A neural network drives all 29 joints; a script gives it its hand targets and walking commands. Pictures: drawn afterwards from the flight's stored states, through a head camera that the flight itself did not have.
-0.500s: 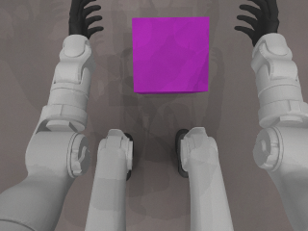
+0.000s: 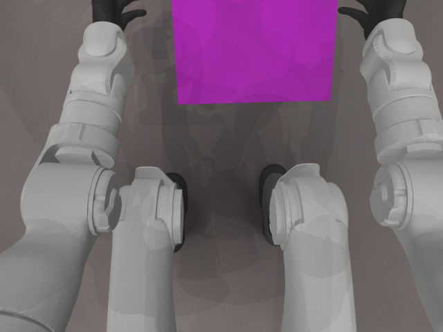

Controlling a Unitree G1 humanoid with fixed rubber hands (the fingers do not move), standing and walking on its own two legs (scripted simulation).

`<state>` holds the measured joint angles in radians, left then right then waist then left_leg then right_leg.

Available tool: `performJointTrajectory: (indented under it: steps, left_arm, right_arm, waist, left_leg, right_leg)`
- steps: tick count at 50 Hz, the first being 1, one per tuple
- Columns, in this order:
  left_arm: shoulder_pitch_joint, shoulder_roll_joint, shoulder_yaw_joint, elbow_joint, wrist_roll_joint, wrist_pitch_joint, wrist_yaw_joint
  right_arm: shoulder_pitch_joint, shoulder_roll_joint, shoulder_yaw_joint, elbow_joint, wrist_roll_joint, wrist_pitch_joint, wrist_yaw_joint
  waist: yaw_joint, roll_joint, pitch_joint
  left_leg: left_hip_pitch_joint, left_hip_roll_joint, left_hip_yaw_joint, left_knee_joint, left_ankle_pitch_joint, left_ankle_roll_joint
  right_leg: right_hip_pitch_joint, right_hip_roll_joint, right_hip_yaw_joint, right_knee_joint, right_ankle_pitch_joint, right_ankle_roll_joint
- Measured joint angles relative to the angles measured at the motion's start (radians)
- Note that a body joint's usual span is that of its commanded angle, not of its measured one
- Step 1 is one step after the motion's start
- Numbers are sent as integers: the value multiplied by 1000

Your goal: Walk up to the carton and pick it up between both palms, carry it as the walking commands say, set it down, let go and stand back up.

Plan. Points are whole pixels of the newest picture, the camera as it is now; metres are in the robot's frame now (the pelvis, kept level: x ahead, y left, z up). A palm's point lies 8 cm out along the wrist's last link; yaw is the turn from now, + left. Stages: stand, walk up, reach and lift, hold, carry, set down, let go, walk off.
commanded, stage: reach and lift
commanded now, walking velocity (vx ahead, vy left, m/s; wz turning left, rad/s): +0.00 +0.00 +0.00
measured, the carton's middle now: (246, 42) +0.51 -0.06 -0.27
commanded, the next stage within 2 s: none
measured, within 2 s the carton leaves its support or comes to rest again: leaves its support in 1.58 s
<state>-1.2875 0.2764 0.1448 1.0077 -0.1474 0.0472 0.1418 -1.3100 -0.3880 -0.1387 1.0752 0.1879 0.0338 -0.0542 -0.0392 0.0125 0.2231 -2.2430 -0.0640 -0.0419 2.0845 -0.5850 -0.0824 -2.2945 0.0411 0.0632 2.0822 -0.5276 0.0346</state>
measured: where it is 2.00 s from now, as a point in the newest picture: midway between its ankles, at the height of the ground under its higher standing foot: (223, 221)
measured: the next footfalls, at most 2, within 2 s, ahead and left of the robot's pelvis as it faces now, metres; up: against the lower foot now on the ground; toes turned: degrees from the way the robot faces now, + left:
none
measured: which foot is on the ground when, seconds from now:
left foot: down 0.00-1.00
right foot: down 0.00-1.00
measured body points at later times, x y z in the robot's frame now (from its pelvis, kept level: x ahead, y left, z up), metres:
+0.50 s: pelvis +0.00 +0.00 -0.02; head +0.36 -0.02 +0.23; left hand +0.54 +0.13 -0.21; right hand +0.52 -0.23 -0.21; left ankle +0.11 +0.13 -0.36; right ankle +0.11 -0.12 -0.36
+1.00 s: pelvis -0.01 +0.00 -0.02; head +0.36 -0.03 +0.23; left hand +0.54 +0.10 -0.21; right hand +0.53 -0.21 -0.21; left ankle +0.11 +0.13 -0.36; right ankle +0.11 -0.12 -0.36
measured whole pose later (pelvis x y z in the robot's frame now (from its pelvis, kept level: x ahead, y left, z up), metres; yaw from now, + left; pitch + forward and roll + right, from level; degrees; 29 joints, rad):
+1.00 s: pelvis -0.01 +0.00 -0.02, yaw +0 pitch +38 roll +2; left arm -1.41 0.20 0.11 1.11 -0.15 0.00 0.19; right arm -1.44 -0.36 -0.03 1.20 0.23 -0.01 -0.10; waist -0.04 0.03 0.33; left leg -2.24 -0.07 -0.05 2.15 -0.58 -0.08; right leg -2.28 0.02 0.05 2.14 -0.52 0.03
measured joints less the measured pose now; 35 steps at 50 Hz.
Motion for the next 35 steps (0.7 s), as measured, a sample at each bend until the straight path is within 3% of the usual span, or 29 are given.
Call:
performJointTrajectory:
  steps: [15, 35]
  left_arm:
    - [-59, 27, -78, 40, -71, -17, 15]
    - [-103, -28, -66, 93, -43, -29, 30]
  right_arm:
    - [-63, -18, 30, 60, 31, -26, -11]
    - [-113, 21, 68, 107, 31, -32, -22]
  waist:
    - [2, 2, 98]
    - [-4, 14, 102]
  left_leg:
    - [-20, -14, -9, 103, -10, -3]
    - [-8, -7, 0, 75, 9, 4]
  right_leg:
    - [-7, -28, -17, 99, -19, -7]
    - [2, -27, -12, 71, 2, -5]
